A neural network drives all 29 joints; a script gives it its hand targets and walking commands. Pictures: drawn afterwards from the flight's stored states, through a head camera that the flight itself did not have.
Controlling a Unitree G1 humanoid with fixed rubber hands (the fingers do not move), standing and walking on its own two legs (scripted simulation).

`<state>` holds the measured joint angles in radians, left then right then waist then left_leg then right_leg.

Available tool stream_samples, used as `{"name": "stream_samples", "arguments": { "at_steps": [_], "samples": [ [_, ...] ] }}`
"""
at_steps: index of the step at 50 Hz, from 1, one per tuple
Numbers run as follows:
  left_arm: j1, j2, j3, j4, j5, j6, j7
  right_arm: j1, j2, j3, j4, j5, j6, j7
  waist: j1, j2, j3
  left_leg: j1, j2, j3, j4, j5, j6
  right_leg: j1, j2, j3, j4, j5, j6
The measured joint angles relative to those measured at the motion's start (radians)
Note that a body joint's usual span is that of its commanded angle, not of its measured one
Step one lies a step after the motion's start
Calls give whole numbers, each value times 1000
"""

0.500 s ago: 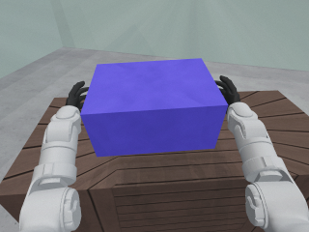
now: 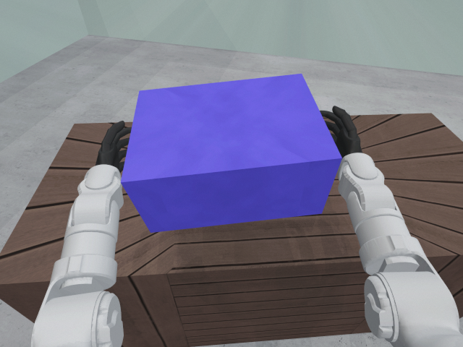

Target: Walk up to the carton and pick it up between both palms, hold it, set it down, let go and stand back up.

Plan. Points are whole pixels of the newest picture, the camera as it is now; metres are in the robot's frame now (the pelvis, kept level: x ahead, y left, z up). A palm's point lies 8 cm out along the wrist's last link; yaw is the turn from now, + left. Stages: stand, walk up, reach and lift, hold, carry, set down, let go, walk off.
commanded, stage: set down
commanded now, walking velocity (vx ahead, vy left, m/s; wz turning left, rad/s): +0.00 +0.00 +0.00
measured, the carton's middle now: (228, 150) +0.45 +0.01 +0.13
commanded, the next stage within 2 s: none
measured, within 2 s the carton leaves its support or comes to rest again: neither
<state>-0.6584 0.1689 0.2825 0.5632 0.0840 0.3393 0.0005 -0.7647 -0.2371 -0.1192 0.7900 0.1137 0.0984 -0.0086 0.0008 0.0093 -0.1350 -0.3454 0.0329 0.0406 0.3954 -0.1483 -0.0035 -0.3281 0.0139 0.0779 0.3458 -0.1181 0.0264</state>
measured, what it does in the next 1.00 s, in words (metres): stands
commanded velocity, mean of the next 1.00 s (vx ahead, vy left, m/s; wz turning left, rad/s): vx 0.00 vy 0.00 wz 0.00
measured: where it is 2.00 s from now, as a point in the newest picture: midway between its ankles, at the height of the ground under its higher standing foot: outside the picture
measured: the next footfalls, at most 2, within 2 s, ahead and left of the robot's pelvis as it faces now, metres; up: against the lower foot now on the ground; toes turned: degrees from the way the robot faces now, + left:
none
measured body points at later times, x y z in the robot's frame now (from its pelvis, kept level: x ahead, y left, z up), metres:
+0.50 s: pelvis +0.00 +0.00 +0.00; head +0.00 +0.00 +0.45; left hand +0.40 +0.22 +0.11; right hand +0.43 -0.19 +0.14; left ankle +0.03 +0.12 -0.74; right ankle +0.03 -0.14 -0.74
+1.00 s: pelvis +0.02 +0.00 +0.00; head +0.03 +0.00 +0.45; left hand +0.41 +0.22 +0.07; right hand +0.44 -0.19 +0.11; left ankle +0.03 +0.12 -0.74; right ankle +0.03 -0.14 -0.74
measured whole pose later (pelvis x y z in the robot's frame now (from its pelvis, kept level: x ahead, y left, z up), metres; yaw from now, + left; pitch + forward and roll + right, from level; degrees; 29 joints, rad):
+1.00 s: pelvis +0.02 +0.00 +0.00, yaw +0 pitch +7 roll -1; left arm -0.64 0.15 0.26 0.95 0.03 -0.02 0.05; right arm -0.76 -0.24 -0.13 1.06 0.07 -0.14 0.03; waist 0.03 0.01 -0.12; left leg -0.35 0.03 0.04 0.40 -0.17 0.00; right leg -0.33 0.01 0.08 0.34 -0.14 0.03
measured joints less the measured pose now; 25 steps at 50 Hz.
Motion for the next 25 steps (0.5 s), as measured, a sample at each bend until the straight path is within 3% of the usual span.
{"name": "stream_samples", "arguments": {
  "at_steps": [11, 25],
  "samples": [
    [17, -3, 0, 13, 0, -33, 3, 2, 0, 6, 1, 2, -7, 2, 2, 0, 11, 0, 0, 0, 0, -1, 0, 1, 0, 0, -2, 0, 0],
    [17, -13, -1, 176, -14, -160, 16, 2, 0, 6, 119, -20, -93, 13, 21, 0, 13, 0, 0, 0, 0, -2, 0, 1, 0, 0, -2, -1, 0]
  ]
}}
